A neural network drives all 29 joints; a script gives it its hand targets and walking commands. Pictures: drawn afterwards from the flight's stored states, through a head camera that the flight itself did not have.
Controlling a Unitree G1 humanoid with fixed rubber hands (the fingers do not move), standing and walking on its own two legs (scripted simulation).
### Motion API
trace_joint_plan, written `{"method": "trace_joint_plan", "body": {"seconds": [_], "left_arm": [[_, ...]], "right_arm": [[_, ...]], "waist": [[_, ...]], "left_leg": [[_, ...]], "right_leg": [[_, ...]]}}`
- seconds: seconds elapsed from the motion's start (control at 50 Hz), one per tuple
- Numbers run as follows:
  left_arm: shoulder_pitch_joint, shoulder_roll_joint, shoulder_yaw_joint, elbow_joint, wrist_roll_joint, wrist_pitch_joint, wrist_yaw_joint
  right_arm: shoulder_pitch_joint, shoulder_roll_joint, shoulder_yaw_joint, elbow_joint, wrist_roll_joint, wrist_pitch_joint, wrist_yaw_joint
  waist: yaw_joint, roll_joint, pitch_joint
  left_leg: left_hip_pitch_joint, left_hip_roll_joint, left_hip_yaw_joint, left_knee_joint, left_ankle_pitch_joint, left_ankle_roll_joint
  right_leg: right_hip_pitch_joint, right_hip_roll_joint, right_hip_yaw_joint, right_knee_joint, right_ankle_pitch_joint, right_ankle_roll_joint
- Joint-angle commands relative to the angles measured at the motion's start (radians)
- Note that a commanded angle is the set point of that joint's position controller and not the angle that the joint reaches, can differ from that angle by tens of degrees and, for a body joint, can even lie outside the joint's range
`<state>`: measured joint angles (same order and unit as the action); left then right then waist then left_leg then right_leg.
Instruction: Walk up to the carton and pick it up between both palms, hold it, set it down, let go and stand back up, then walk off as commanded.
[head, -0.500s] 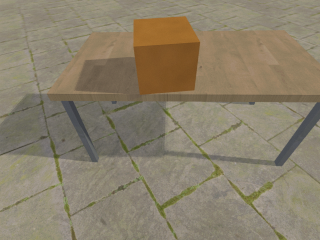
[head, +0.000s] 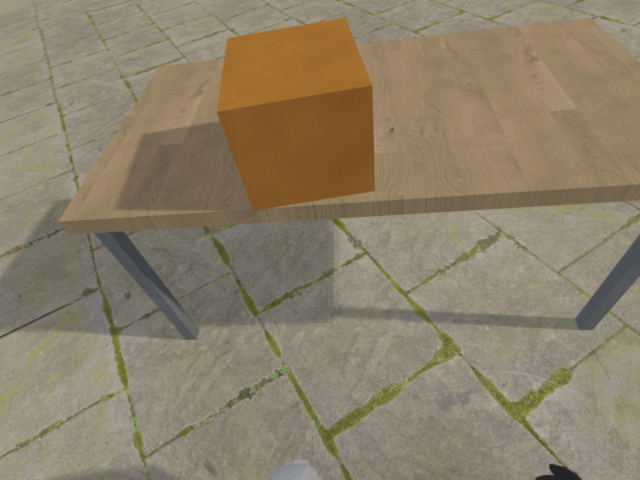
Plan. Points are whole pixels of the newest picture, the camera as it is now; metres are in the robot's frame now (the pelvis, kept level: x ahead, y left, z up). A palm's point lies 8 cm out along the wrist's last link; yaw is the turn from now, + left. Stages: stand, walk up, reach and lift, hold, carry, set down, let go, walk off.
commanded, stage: walk up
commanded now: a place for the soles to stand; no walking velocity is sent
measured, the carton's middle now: (299, 113) +0.83 +0.07 +0.03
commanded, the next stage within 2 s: none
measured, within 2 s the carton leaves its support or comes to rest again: neither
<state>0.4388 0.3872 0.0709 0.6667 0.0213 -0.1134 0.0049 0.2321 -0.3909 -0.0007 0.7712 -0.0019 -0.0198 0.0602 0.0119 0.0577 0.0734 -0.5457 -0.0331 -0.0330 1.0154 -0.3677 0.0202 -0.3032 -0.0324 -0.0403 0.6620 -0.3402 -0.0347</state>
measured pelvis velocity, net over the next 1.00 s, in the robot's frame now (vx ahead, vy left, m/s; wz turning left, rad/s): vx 0.16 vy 0.01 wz -0.01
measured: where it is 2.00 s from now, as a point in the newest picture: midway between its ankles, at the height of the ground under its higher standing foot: (340, 459)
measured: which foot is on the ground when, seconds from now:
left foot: up 0.00-0.24, down 0.26-0.82, up 0.84-1.00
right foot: down 0.00-0.28, up 0.30-0.80, down 0.82-1.00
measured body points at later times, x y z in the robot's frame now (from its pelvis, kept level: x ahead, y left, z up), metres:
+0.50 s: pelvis +0.08 +0.08 +0.01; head +0.07 +0.09 +0.45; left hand +0.17 +0.39 -0.09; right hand +0.16 -0.22 -0.10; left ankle +0.13 +0.15 -0.73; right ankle +0.07 -0.07 -0.67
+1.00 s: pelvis +0.16 +0.01 +0.00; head +0.19 -0.03 +0.45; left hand +0.23 +0.34 -0.05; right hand +0.24 -0.27 -0.14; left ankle +0.20 +0.16 -0.67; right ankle +0.20 -0.08 -0.73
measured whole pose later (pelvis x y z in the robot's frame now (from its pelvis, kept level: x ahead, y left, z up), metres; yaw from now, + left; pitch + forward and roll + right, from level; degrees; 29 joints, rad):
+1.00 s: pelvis +0.16 +0.01 +0.00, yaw -1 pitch -2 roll +2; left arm 0.40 0.39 0.08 0.68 0.02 -0.11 0.01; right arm 0.30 -0.39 0.00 0.77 0.00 -0.01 0.06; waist 0.01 0.06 0.07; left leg -0.49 -0.03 -0.05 0.99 -0.37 0.02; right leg -0.32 -0.04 -0.04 0.63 -0.29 -0.03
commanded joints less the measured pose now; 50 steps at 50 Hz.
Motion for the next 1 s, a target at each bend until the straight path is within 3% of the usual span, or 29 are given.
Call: {"method": "trace_joint_plan", "body": {"seconds": [0.0, 0.06, 0.12, 0.14, 0.18, 0.2, 0.22, 0.24, 0.26, 0.28, 0.3, 0.34, 0.4, 0.54, 0.6, 0.66, 0.7, 0.74, 0.76, 0.78, 0.8, 0.82, 0.84, 0.86, 0.92, 0.94, 0.98], "left_arm": [[0.067, 0.307, 0.092, -0.009, -0.016, -0.015, 0.022], [0.023, 0.319, 0.092, -0.015, -0.014, -0.015, 0.018], [-0.011, 0.331, 0.089, -0.021, -0.009, -0.013, 0.012], [-0.031, 0.334, 0.087, -0.024, -0.009, -0.011, 0.011], [-0.081, 0.31, 0.073, -0.032, -0.009, -0.008, 0.008], [-0.044, 0.25, 0.055, -0.027, -0.01, -0.006, 0.008], [0.016, 0.174, 0.024, -0.027, -0.014, -0.005, 0.004], [0.034, 0.147, 0.017, -0.026, -0.018, 0.003, -0.002], [0.018, 0.251, 0.041, -0.007, -0.01, 0.019, 0.003], [-0.031, 0.298, 0.054, 0.006, -0.004, 0.029, 0.003], [-0.071, 0.296, 0.056, 0.017, -0.005, 0.035, -0.005], [-0.058, 0.273, 0.056, 0.038, -0.013, 0.038, -0.02], [-0.047, 0.264, 0.059, 0.046, -0.012, 0.043, -0.031], [-0.137, 0.256, 0.069, 0.019, -0.012, 0.049, -0.033], [-0.172, 0.24, 0.066, 0.002, -0.012, 0.038, -0.031], [-0.18, 0.224, 0.065, -0.009, -0.012, 0.02, -0.021], [-0.131, 0.214, 0.066, 0.005, -0.014, 0.003, -0.01], [0.039, 0.214, 0.078, 0.068, -0.017, -0.015, 0.006], [0.141, 0.291, 0.109, 0.092, -0.003, -0.023, 0.019], [0.144, 0.37, 0.127, 0.073, 0.004, -0.028, 0.026], [0.087, 0.369, 0.124, 0.055, -0.012, -0.026, 0.027], [0.055, 0.377, 0.126, 0.048, -0.018, -0.022, 0.026], [0.012, 0.37, 0.121, 0.045, -0.019, -0.021, 0.024], [-0.002, 0.336, 0.107, 0.036, -0.02, -0.023, 0.025], [0.061, 0.299, 0.09, 0.032, -0.022, -0.026, 0.026], [0.073, 0.298, 0.09, 0.032, -0.024, -0.025, 0.025], [0.078, 0.303, 0.095, 0.02, -0.025, -0.02, 0.026]], "right_arm": [[-0.054, -0.179, -0.095, -0.104, -0.015, -0.013, 0.008], [-0.084, -0.173, -0.093, -0.101, -0.013, -0.018, 0.014], [-0.11, -0.177, -0.096, -0.105, -0.011, -0.032, 0.02], [-0.094, -0.18, -0.1, -0.097, -0.011, -0.037, 0.021], [0.041, -0.194, -0.115, -0.048, -0.014, -0.052, 0.012], [0.151, -0.228, -0.13, -0.006, -0.028, -0.062, 0.0], [0.192, -0.273, -0.147, -0.002, -0.037, -0.069, -0.015], [0.146, -0.328, -0.147, -0.031, -0.037, -0.069, -0.026], [0.124, -0.343, -0.153, -0.057, -0.014, -0.065, -0.026], [0.09, -0.332, -0.146, -0.06, -0.005, -0.061, -0.023], [0.059, -0.316, -0.144, -0.059, -0.007, -0.057, -0.023], [0.03, -0.288, -0.134, -0.059, -0.01, -0.06, -0.023], [0.077, -0.268, -0.132, -0.071, -0.008, -0.068, -0.016], [0.145, -0.274, -0.136, -0.087, -0.008, -0.062, -0.016], [0.179, -0.274, -0.137, -0.088, -0.012, -0.056, -0.014], [0.213, -0.28, -0.139, -0.089, -0.017, -0.05, -0.009], [0.181, -0.278, -0.137, -0.103, -0.017, -0.042, -0.007], [0.081, -0.234, -0.118, -0.134, -0.007, -0.028, -0.007], [0.057, -0.165, -0.096, -0.16, 0.007, -0.03, -0.008], [0.107, -0.108, -0.073, -0.17, 0.007, -0.029, -0.004], [0.121, -0.182, -0.089, -0.134, -0.016, -0.016, -0.009], [0.123, -0.24, -0.106, -0.11, -0.026, -0.007, -0.005], [0.112, -0.257, -0.109, -0.092, -0.02, -0.002, -0.002], [0.105, -0.252, -0.112, -0.087, -0.018, -0.005, 0.001], [0.089, -0.214, -0.111, -0.082, -0.021, -0.005, 0.005], [0.085, -0.204, -0.11, -0.082, -0.021, -0.003, 0.004], [0.071, -0.197, -0.105, -0.084, -0.024, 0.002, 0.005]], "waist": [[0.034, -0.174, -0.095], [0.023, -0.181, -0.089], [0.02, -0.194, -0.113], [0.006, -0.2, -0.126], [-0.072, -0.144, -0.196], [-0.112, -0.011, -0.271], [-0.114, 0.149, -0.274], [-0.07, 0.208, -0.211], [-0.082, 0.102, -0.166], [-0.076, 0.046, -0.068], [-0.064, 0.024, 0.038], [-0.036, 0.062, 0.127], [-0.031, 0.075, 0.115], [-0.062, 0.054, 0.125], [-0.082, 0.053, 0.109], [-0.096, 0.066, 0.051], [-0.069, 0.055, -0.001], [0.031, -0.014, -0.069], [0.092, -0.188, -0.127], [0.073, -0.334, -0.138], [0.043, -0.15, -0.121], [0.037, -0.092, -0.119], [0.029, -0.123, -0.062], [0.031, -0.147, -0.053], [0.038, -0.161, -0.073], [0.037, -0.17, -0.09], [0.037, -0.18, -0.107]], "left_leg": [[-0.144, 0.085, 0.03, -0.103, 0.072, -0.013], [-0.087, 0.102, 0.022, -0.202, 0.121, -0.002], [0.011, 0.093, 0.035, -0.317, 0.083, 0.016], [0.064, 0.087, 0.044, -0.357, 0.08, 0.023], [0.31, 0.051, 0.063, -0.49, 0.135, 0.035], [0.477, 0.035, 0.001, -0.555, 0.104, 0.048], [0.59, 0.15, -0.233, -0.617, 0.003, 0.071], [0.628, 0.322, -0.583, -0.687, -0.063, 0.13], [0.591, 0.379, -0.709, -0.757, -0.238, 0.184], [0.454, 0.371, -0.684, -0.804, -0.366, 0.183], [0.33, 0.322, -0.603, -0.848, -0.432, 0.137], [0.235, 0.252, -0.47, -0.87, -0.347, 0.092], [0.246, 0.203, -0.401, -0.873, -0.253, 0.049], [0.33, 0.214, -0.376, -0.853, -0.255, 0.104], [0.407, 0.229, -0.361, -0.796, -0.139, 0.17], [0.489, 0.256, -0.35, -0.706, 0.092, 0.244], [0.462, 0.246, -0.286, -0.611, 0.278, 0.245], [0.32, 0.159, -0.148, -0.404, 0.365, 0.164], [0.157, 0.067, -0.063, -0.157, 0.277, 0.088], [-0.094, -0.035, -0.01, -0.01, -0.072, 0.011], [-0.144, -0.009, -0.049, 0.013, -0.119, 0.001], [-0.146, 0.032, -0.069, 0.045, -0.118, 0.009], [-0.171, 0.066, -0.075, 0.077, -0.098, 0.014], [-0.184, 0.071, -0.078, 0.073, -0.053, 0.012], [-0.164, 0.07, -0.059, 0.054, 0.036, -0.005], [-0.152, 0.071, -0.048, 0.041, 0.048, -0.008], [-0.144, 0.075, -0.016, 0.005, 0.053, -0.016]], "right_leg": [[0.275, -0.257, 0.221, -0.263, 0.54, -0.159], [0.227, -0.258, 0.201, -0.254, 0.436, -0.17], [0.19, -0.264, 0.175, -0.212, 0.354, -0.173], [0.171, -0.264, 0.163, -0.188, 0.317, -0.165], [0.085, -0.221, 0.11, -0.031, 0.297, -0.128], [0.026, -0.146, 0.059, 0.206, 0.283, -0.097], [-0.156, -0.07, 0.027, 0.369, 0.108, -0.041], [-0.364, 0.041, 0.007, 0.491, -0.169, 0.012], [-0.433, 0.038, 0.067, 0.525, -0.209, 0.003], [-0.431, -0.004, 0.091, 0.526, -0.176, -0.007], [-0.404, -0.032, 0.089, 0.502, -0.107, -0.01], [-0.336, -0.049, 0.09, 0.43, -0.004, -0.008], [-0.265, -0.037, 0.1, 0.375, 0.071, 0.003], [-0.295, -0.041, 0.08, 0.242, 0.045, 0.018], [-0.294, -0.033, 0.063, 0.131, -0.047, 0.023], [-0.254, -0.024, 0.043, 0.014, -0.114, 0.018], [-0.131, -0.001, 0.001, -0.091, -0.061, 0.011], [0.173, 0.022, -0.027, -0.331, 0.178, 0.009], [0.344, -0.1, 0.169, -0.378, 0.156, -0.023], [0.485, -0.343, 0.526, -0.39, 0.142, -0.086], [0.448, -0.39, 0.584, -0.388, 0.045, -0.14], [0.388, -0.402, 0.599, -0.399, -0.139, -0.181], [0.343, -0.387, 0.54, -0.391, -0.198, -0.189], [0.351, -0.339, 0.466, -0.378, -0.12, -0.174], [0.331, -0.269, 0.306, -0.31, 0.325, -0.121], [0.331, -0.259, 0.265, -0.285, 0.441, -0.12], [0.319, -0.254, 0.225, -0.265, 0.511, -0.127]]}}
